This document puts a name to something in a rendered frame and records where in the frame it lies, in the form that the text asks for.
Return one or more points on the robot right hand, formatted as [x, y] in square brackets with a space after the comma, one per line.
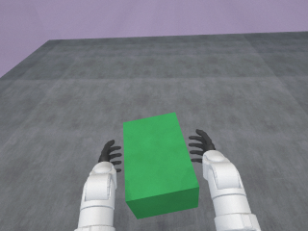
[206, 145]

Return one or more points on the carton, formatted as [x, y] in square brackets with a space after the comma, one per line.
[158, 172]

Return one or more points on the robot left forearm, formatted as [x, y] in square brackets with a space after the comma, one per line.
[98, 199]

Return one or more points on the robot left hand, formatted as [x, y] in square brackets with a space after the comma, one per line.
[105, 154]

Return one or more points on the robot right forearm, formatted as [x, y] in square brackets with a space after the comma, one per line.
[227, 192]

